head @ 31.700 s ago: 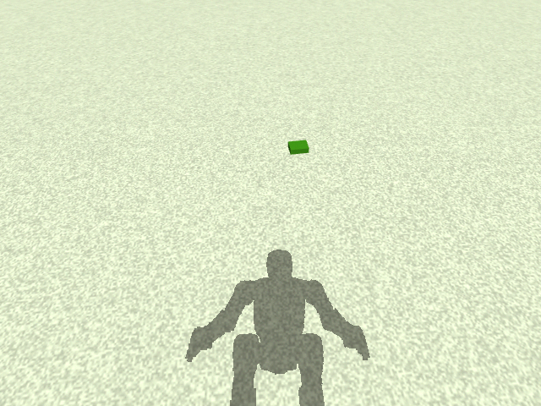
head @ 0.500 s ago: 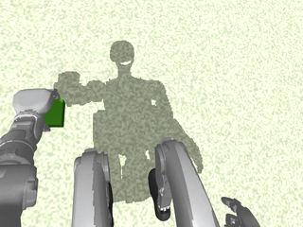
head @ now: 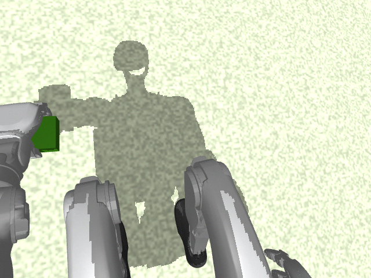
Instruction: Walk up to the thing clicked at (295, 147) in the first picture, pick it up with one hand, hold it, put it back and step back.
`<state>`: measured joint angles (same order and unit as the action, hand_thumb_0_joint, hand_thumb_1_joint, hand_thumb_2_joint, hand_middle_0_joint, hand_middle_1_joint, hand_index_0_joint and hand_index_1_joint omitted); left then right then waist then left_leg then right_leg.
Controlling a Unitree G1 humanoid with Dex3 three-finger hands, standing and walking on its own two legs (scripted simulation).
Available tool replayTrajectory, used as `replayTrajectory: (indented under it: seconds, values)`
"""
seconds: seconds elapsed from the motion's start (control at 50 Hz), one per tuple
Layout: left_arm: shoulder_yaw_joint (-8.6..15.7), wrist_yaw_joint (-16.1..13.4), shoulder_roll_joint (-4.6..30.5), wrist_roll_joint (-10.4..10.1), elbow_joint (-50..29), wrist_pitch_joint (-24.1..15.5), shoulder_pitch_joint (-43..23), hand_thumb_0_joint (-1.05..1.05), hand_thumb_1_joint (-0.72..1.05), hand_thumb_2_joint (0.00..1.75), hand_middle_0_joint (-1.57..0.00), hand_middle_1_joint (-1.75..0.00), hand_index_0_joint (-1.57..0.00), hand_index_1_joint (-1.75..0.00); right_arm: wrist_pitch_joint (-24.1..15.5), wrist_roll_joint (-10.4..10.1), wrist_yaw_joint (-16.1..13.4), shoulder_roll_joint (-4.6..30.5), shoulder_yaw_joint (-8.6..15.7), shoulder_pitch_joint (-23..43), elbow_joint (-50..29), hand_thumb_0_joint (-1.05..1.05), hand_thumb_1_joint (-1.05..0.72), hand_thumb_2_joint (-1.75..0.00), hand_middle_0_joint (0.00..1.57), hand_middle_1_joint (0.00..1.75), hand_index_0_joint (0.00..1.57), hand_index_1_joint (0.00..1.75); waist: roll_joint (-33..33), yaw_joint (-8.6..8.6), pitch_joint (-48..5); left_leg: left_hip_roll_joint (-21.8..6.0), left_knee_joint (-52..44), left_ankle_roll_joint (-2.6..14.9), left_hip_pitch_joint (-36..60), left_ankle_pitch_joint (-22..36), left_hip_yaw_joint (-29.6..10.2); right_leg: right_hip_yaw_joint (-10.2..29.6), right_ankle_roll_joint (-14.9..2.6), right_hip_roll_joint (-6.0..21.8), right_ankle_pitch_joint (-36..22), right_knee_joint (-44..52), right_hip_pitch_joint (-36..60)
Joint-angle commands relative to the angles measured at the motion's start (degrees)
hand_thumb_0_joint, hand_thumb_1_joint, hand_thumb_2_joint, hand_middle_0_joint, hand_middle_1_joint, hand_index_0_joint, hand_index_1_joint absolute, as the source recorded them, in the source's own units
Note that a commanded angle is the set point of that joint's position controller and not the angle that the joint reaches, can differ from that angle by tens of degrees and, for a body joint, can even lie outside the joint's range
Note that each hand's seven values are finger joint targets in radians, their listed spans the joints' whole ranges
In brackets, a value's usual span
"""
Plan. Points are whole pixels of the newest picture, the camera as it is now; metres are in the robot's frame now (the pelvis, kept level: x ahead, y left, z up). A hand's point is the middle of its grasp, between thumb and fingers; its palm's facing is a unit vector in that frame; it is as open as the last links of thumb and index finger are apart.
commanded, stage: crouch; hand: left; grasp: from above
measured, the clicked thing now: (31, 135) +0.44 +0.28 -0.21
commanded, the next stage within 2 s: lower in 0.10 s
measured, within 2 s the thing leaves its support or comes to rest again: rests again in 1.32 s
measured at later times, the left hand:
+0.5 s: hand (36, 135) +0.45 +0.27 -0.23, palm faces -0.48 -0.07 -0.87, open 10.3 cm
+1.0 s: hand (46, 133) +0.46 +0.27 -0.28, palm faces -0.44 -0.10 -0.89, open 10.3 cm
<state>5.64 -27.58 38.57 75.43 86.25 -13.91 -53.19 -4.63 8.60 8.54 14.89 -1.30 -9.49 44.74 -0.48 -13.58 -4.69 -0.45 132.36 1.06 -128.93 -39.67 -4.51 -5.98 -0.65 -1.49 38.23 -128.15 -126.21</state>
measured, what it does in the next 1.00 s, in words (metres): lowers itself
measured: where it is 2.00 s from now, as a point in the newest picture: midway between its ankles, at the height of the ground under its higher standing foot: (156, 255)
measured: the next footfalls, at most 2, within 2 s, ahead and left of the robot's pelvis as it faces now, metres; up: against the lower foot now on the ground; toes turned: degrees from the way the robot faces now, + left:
none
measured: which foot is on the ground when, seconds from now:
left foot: down 0.00-1.00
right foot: down 0.00-1.00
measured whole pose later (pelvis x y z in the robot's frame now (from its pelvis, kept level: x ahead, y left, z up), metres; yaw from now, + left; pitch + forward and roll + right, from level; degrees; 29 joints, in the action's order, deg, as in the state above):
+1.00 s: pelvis +0.00 +0.00 -0.06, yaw -5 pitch +31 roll -11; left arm 10.3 -34.6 49.0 76.1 94.5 -14.3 -56.1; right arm -9.5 12.3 12.0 16.8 -9.2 -7.0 42.2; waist -4.4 -19.0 4.3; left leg -0.9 145.7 1.2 -135.8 -41.6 -9.1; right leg -10.4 -0.2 -2.3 38.1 -137.9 -131.6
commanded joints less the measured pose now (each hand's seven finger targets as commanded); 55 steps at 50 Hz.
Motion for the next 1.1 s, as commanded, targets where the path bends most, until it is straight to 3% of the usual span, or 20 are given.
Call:
replayTrajectory:
  seconds: [0.0, 0.16, 0.28, 0.36, 0.44, 0.54, 0.56, 0.58, 0.64, 0.74, 0.78, 0.84, 0.86, 0.9, 0.96, 0.98, 1.0, 1.02, 1.06, 1.08]
  values:
    - [1.39, -3.11, 16.22, -1.06, -9.1, 0.03, -20.83, 0.0, 0.67, 0.73, -1.06, -0.54, -1.05, -0.55, -0.89, 0.23, -1.23, 14.09, 3.54, -11.19, -0.87, 0.0, -0.9, -0.9, 0.2, 0.3, 0.2, 0.3, 15.85, 0.14, -40.05, 1.35, -12.99, 1.06, 29.89, 8.04, 2.24, -1.11, -1.6, -1.57, -9.95, 13.25, 18.12]
    - [1.31, -3.1, 16.95, -1.03, -9.79, 0.98, -19.09, 0.0, 0.65, 0.75, -1.06, -0.52, -1.04, -0.54, -0.89, 0.06, -1.32, 14.52, 3.0, -11.16, -0.83, 0.0, -0.91, -0.9, 0.2, 0.3, 0.2, 0.3, 18.94, 0.22, -39.43, 1.03, -11.47, 0.52, 30.11, 10.91, 1.91, -1.73, -1.85, -1.69, -12.65, 10.56, 16.54]
    - [-0.26, -1.82, 15.05, -1.4, -6.93, 1.12, -19.42, 0.0, 0.64, 0.78, -1.1, -0.46, -1.07, -0.49, -0.92, 0.33, -0.86, 15.43, 2.19, -11.94, -0.54, 0.0, -0.9, -0.9, 0.2, 0.3, 0.2, 0.3, 17.65, -1.88, -35.66, 0.89, -9.98, 0.19, 29.29, 12.21, 0.39, -2.93, -1.81, -1.48, -13.51, 8.38, 13.51]
    - [1.64, -1.88, 18.49, -2.69, -8.36, -0.24, -20.02, 0.0, 0.64, 0.75, -1.09, -0.48, -1.06, -0.51, -1.09, 0.56, -0.6, 15.48, 1.37, -11.9, -1.24, 0.0, -0.9, -0.9, 0.2, 0.3, 0.2, 0.3, 14.85, -1.38, -36.35, 1.09, -7.18, 1.14, 24.53, 12.62, 1.64, -2.68, -1.15, -2.14, -15.04, 8.73, 18.53]
    - [0.7, -2.3, 17.72, -1.64, -6.36, -1.54, -18.59, 0.0, 0.69, 0.75, -1.11, -0.51, -1.09, -0.53, -1.32, 1.01, -0.17, 15.46, 0.87, -12.13, -0.91, 0.0, -0.9, -0.9, 0.2, 0.3, 0.2, 0.3, 16.79, -1.9, -36.13, 1.01, -6.31, 0.73, 25.09, 12.42, 1.59, -3.06, -1.32, -2.47, -14.73, 7.47, 18.09]
    - [3.04, -4.81, 20.96, -1.21, -7.34, -2.29, -18.4, 0.0, 0.76, 0.74, -1.15, -0.52, -1.13, -0.53, -1.38, 1.51, 0.04, 16.22, 0.39, -10.54, -1.51, 0.0, -0.9, -0.9, 0.2, 0.3, 0.2, 0.3, 19.42, -1.54, -36.92, 0.7, -5.46, 0.53, 24.99, 11.89, 1.18, -3.7, -1.49, -2.92, -14.18, 5.97, 17.78]
    - [3.52, -5.36, 21.93, -0.52, -8.24, -2.44, -19.88, 0.0, 0.78, 0.76, -1.15, -0.54, -1.14, -0.55, -1.49, 1.76, 0.1, 16.45, 0.26, -10.81, -1.3, 0.0, -0.9, -0.9, 0.2, 0.3, 0.2, 0.3, 19.98, -2.52, -36.21, 0.69, -5.11, 0.46, 25.06, 11.85, 1.13, -4.16, -1.49, -2.83, -14.23, 5.53, 17.04]
    - [3.82, -5.89, 21.45, -0.2, -6.79, -2.1, -17.56, 0.0, 0.8, 0.73, -1.15, -0.54, -1.15, -0.55, -1.6, 1.85, 0.15, 16.6, 0.24, -10.38, -1.49, 0.0, -0.9, -0.9, 0.2, 0.3, 0.2, 0.3, 21.15, -1.82, -36.01, 0.75, -5.79, 0.23, 26.06, 11.48, 0.9, -4.43, -1.67, -2.73, -13.52, 5.02, 15.87]
    - [3.77, -7.45, 22.48, 0.22, -8.84, -1.83, -20.7, 0.0, 0.78, 0.74, -1.14, -0.49, -1.13, -0.5, -1.88, 2.08, 0.29, 16.94, 0.06, -9.69, -1.37, 0.0, -0.89, -0.89, 0.2, 0.3, 0.2, 0.3, 23.13, -2.78, -36.28, 0.44, -5.72, 0.01, 27.28, 10.85, 0.21, -5.21, -1.78, -2.94, -13.02, 4.21, 13.86]
    - [2.71, -9.12, 21.08, 0.77, -2.22, -0.55, -19.68, 0.0, 0.73, 0.76, -1.11, -0.49, -1.1, -0.5, -2.99, 2.86, 1.21, 17.31, -1.21, -9.85, -0.82, 0.0, -0.89, -0.89, 0.2, 0.3, 0.2, 0.3, 21.86, -4.51, -32.46, 0.3, -3.73, 0.24, 25.2, 11.1, 0.03, -5.65, -1.47, -3.05, -13.74, 3.63, 12.89]
    - [2.37, -9.43, 22.24, 0.11, -2.87, -0.86, -22.78, 0.0, 0.72, 0.73, -1.1, -0.48, -1.09, -0.49, -3.59, 2.88, 1.58, 17.62, -1.61, -10.15, -0.45, 0.0, -0.89, -0.89, 0.2, 0.3, 0.2, 0.3, 20.54, -5.5, -31.6, 0.21, -2.52, 0.59, 22.7, 10.66, -0.07, -5.5, -1.41, -3.33, -13.88, 3.89, 13.54]
    - [2.24, -8.97, 22.68, 0.11, 0.36, -0.33, -20.44, 0.0, 0.73, 0.72, -1.11, -0.5, -1.1, -0.5, -4.59, 3.35, 2.31, 18.22, -2.44, -10.46, -0.58, 0.0, -0.89, -0.89, 0.2, 0.3, 0.2, 0.3, 20.47, -5.79, -30.59, 0.23, -1.51, 0.49, 23.0, 12.41, -0.11, -5.83, -1.27, -3.13, -15.27, 2.91, 14.74]
    - [4.62, -9.31, 25.42, -0.07, -0.8, -0.7, -20.74, 0.0, 0.75, 0.71, -1.1, -0.51, -1.1, -0.51, -5.03, 3.41, 2.28, 19.51, -2.14, -9.31, -2.23, 0.0, -0.89, -0.89, 0.2, 0.3, 0.2, 0.3, 19.93, -5.71, -31.58, 0.12, -1.46, 0.39, 23.04, 13.21, -0.57, -6.47, -1.29, -3.19, -15.74, 2.73, 15.01]
    - [4.63, -9.25, 23.91, -0.8, 1.84, -0.41, -17.14, 0.0, 0.76, 0.69, -1.09, -0.52, -1.1, -0.51, -5.17, 3.27, 2.51, 19.21, -2.72, -9.45, -2.51, 0.0, -0.89, -0.89, 0.2, 0.3, 0.2, 0.3, 20.5, -4.64, -31.38, 0.23, -2.49, 0.19, 22.95, 13.15, -0.66, -6.61, -1.42, -3.19, -15.36, 2.84, 16.02]
    - [6.76, -9.39, 27.11, 0.23, 3.5, -0.42, -15.96, 0.0, 0.78, 0.71, -1.11, -0.53, -1.12, -0.53, -5.2, 3.88, 2.79, 19.92, -2.71, -10.35, -2.11, 0.0, -0.89, -0.89, 0.2, 0.3, 0.2, 0.3, 21.36, -5.13, -31.28, 0.07, -2.07, -0.03, 22.75, 13.45, -1.12, -7.18, -1.48, -3.42, -15.73, 2.07, 16.62]
    - [4.06, -8.63, 24.2, 0.15, 3.25, -0.55, -17.7, 0.0, 0.79, 0.73, -1.11, -0.55, -1.12, -0.54, -5.48, 3.98, 3.1, 19.78, -3.13, -8.97, -3.58, 0.0, -0.89, -0.89, 0.2, 0.3, 0.2, 0.3, 21.74, -5.99, -29.44, 0.03, -1.12, -0.06, 21.96, 12.82, -1.02, -7.28, -1.67, -3.28, -15.06, 1.93, 15.11]
    - [5.56, -8.81, 26.8, -0.07, 3.34, -0.63, -16.96, 0.0, 0.78, 0.74, -1.12, -0.54, -1.12, -0.54, -5.45, 4.27, 3.05, 19.91, -3.18, -9.25, -2.7, 0.0, -0.89, -0.89, 0.2, 0.3, 0.2, 0.3, 21.49, -5.6, -30.29, -0.18, -1.11, 0.2, 21.71, 12.33, -1.13, -7.15, -1.51, -3.63, -15.15, 2.72, 16.55]
    - [4.58, -8.45, 26.57, 0.72, 3.18, -0.65, -18.39, 0.0, 0.8, 0.74, -1.13, -0.55, -1.13, -0.55, -5.7, 4.45, 3.2, 20.28, -3.46, -9.18, -3.27, 0.0, -0.89, -0.89, 0.2, 0.3, 0.2, 0.3, 21.0, -6.8, -28.95, -0.1, -0.27, 0.31, 21.09, 11.79, -0.99, -7.07, -1.44, -3.45, -14.98, 2.25, 16.04]
    - [6.71, -8.63, 29.37, 0.39, 1.38, -0.95, -17.25, 0.0, 0.8, 0.76, -1.15, -0.53, -1.15, -0.54, -5.58, 4.25, 3.17, 20.66, -3.49, -10.0, -2.83, 0.0, -0.89, -0.89, 0.2, 0.3, 0.2, 0.3, 21.54, -5.77, -30.04, -0.25, -0.62, 0.3, 22.24, 13.03, -1.09, -7.03, -1.23, -3.59, -15.96, 2.66, 17.83]
    - [5.88, -8.72, 28.04, 0.06, 0.27, -1.4, -17.59, 0.0, 0.83, 0.75, -1.16, -0.53, -1.16, -0.54, -5.71, 4.46, 3.15, 20.84, -3.63, -9.81, -3.41, 0.0, -0.89, -0.89, 0.2, 0.3, 0.2, 0.3, 22.65, -6.05, -30.23, -0.18, -0.37, 0.1, 22.46, 13.99, -1.13, -7.19, -1.32, -3.63, -16.52, 2.72, 18.12]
